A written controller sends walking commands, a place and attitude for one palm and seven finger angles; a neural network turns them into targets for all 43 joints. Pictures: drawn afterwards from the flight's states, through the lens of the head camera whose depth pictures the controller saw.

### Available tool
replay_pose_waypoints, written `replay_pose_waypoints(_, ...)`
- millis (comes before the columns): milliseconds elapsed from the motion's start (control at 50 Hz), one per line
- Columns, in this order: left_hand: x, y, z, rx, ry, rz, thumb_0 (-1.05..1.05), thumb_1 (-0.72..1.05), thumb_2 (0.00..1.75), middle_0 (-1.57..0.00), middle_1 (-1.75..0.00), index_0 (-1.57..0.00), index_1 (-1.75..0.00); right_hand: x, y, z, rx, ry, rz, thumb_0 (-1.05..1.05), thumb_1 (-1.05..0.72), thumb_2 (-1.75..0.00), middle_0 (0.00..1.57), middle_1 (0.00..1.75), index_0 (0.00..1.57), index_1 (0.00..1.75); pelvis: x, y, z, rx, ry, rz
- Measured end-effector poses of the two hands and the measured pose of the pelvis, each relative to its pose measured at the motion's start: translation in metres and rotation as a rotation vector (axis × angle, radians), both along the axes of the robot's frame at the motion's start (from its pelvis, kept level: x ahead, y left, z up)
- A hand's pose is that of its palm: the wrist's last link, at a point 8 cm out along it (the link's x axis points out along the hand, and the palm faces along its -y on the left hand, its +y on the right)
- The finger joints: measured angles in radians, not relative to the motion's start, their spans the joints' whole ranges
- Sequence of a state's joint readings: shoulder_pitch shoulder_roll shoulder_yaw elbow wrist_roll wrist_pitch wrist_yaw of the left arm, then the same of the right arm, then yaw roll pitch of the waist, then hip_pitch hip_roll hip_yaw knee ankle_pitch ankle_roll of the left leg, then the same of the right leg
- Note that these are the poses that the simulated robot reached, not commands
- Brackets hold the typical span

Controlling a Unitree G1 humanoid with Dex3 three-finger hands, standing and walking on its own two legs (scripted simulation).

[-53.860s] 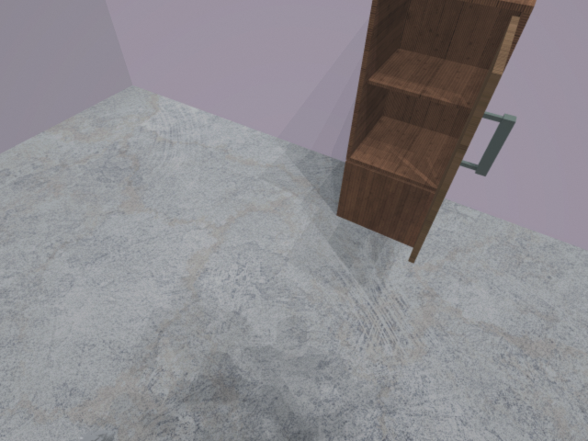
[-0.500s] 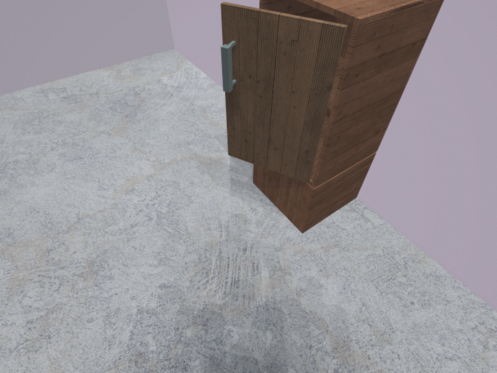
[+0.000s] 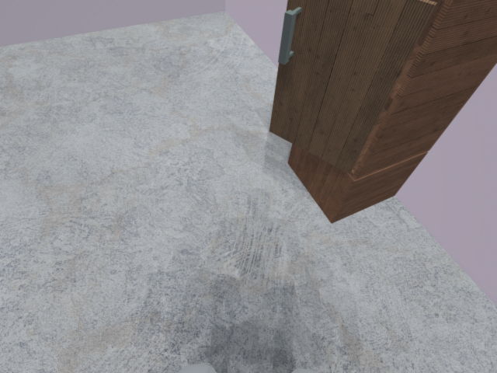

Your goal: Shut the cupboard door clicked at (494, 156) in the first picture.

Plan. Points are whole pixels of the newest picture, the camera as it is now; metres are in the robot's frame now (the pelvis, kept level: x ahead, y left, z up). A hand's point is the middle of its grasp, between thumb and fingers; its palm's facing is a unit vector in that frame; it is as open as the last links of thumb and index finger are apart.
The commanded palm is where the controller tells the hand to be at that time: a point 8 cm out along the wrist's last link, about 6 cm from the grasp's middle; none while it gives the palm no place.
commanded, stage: walk to a spot facing it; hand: left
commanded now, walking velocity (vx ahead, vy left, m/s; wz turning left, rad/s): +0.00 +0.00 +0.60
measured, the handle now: (290, 36) +0.98 -0.09 +0.03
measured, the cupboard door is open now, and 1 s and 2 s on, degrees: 28 28 28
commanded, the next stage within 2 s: turn to face it in 1.36 s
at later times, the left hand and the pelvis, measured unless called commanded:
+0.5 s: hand out of the picture +0.01 +0.17 -0.14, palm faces +0.32 -0.90 -0.31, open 7.3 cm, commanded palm none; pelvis +0.00 -0.06 +0.01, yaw +20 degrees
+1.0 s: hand out of the picture +0.02 +0.25 -0.14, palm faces +0.61 -0.76 -0.24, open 7.3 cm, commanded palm none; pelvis +0.09 +0.04 +0.01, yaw +36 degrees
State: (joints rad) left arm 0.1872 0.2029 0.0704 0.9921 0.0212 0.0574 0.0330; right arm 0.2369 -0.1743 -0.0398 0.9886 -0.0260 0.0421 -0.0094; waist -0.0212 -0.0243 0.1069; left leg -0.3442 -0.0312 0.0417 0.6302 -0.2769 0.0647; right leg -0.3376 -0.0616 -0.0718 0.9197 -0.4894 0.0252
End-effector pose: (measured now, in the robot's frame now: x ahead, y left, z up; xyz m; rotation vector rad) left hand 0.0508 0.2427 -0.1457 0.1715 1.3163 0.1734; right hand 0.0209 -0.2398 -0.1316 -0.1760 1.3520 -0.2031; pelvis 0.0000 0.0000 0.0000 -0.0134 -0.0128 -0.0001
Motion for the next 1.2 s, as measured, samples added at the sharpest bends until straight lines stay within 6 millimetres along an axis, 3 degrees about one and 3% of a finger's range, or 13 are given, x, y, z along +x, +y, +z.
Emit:
replay_pose_waypoints(140,0.006,0.008,0.023,0.028,-0.075,0.046,0.01,0.91,0.90,-0.20,-0.30,-0.20,-0.30,0.015,-0.010,0.012,-0.012,0.006,0.080,0.00,-0.91,-0.90,0.21,0.30,0.20,0.30,-0.005,-0.006,0.014,-0.010,0.041,0.077)
replay_pose_waypoints(280,0.006,-0.002,0.039,0.078,-0.153,0.107,0.01,0.91,0.90,-0.20,-0.30,-0.20,-0.30,0.040,-0.042,0.008,-0.017,0.001,0.165,0.00,-0.91,-0.90,0.21,0.30,0.20,0.30,-0.009,-0.031,0.013,-0.013,0.056,0.181)
replay_pose_waypoints(380,-0.023,-0.017,0.041,0.126,-0.150,0.174,0.00,0.91,0.90,-0.20,-0.30,-0.20,-0.30,0.074,-0.064,-0.003,-0.010,-0.025,0.229,0.00,-0.91,-0.90,0.21,0.30,0.20,0.30,-0.010,-0.051,0.006,0.013,0.050,0.252)
replay_pose_waypoints(460,-0.052,-0.030,0.043,0.117,-0.098,0.241,0.00,0.91,0.90,-0.20,-0.30,-0.20,-0.30,0.102,-0.063,0.002,0.003,-0.057,0.289,0.00,-0.91,-0.90,0.20,0.30,0.20,0.30,-0.005,-0.055,0.011,0.028,0.031,0.313)
replay_pose_waypoints(580,-0.097,-0.045,0.036,0.070,-0.068,0.384,0.01,0.91,0.90,-0.20,-0.30,-0.21,-0.30,0.150,-0.029,0.009,0.026,-0.071,0.443,0.00,-0.91,-0.90,0.20,0.30,0.20,0.30,0.006,-0.050,0.013,0.041,0.026,0.428)
replay_pose_waypoints(720,-0.172,-0.047,0.010,-0.002,0.062,0.574,0.00,0.91,0.90,-0.20,-0.30,-0.21,-0.30,0.230,0.062,0.015,0.046,-0.207,0.663,0.01,-0.91,-0.90,0.20,0.30,0.20,0.30,0.020,-0.014,-0.001,0.032,0.034,0.525)
replay_pose_waypoints(780,-0.189,-0.038,0.003,-0.022,0.142,0.604,0.01,0.91,0.90,-0.20,-0.30,-0.21,-0.30,0.249,0.092,0.019,0.054,-0.288,0.706,0.00,-0.91,-0.90,0.20,0.30,0.20,0.30,0.026,0.000,-0.006,0.033,0.022,0.541)
replay_pose_waypoints(820,-0.183,-0.026,0.006,-0.017,0.142,0.620,0.01,0.91,0.90,-0.20,-0.30,-0.20,-0.30,0.251,0.101,0.023,0.052,-0.289,0.716,0.00,-0.91,-0.90,0.20,0.30,0.20,0.30,0.034,0.008,-0.001,0.030,0.020,0.556)
replay_pose_waypoints(880,-0.154,-0.004,0.016,0.003,0.072,0.631,0.01,0.91,0.90,-0.20,-0.30,-0.20,-0.30,0.248,0.107,0.023,0.047,-0.233,0.723,0.00,-0.91,-0.90,0.20,0.30,0.20,0.30,0.048,0.018,0.007,0.024,0.020,0.586)
replay_pose_waypoints(1040,-0.035,0.051,0.036,0.073,-0.141,0.603,0.01,0.91,0.90,-0.20,-0.30,-0.20,-0.30,0.242,0.099,0.002,0.053,-0.009,0.682,0.00,-0.91,-0.90,0.21,0.30,0.20,0.30,0.109,0.040,0.010,0.036,0.027,0.646)
replay_pose_waypoints(1120,0.028,0.070,0.034,0.116,-0.213,0.579,0.01,0.91,0.90,-0.20,-0.30,-0.20,-0.30,0.260,0.091,-0.019,0.052,0.083,0.654,0.00,-0.90,-0.90,0.21,0.30,0.20,0.30,0.155,0.049,-0.004,0.046,0.030,0.675)
replay_pose_waypoints(1200,0.059,0.069,0.037,0.132,-0.241,0.626,0.00,0.91,0.90,-0.20,-0.30,-0.20,-0.30,0.301,0.099,-0.021,0.031,0.124,0.686,0.01,-0.91,-0.90,0.21,0.30,0.20,0.30,0.185,0.057,-0.002,0.031,0.019,0.736)
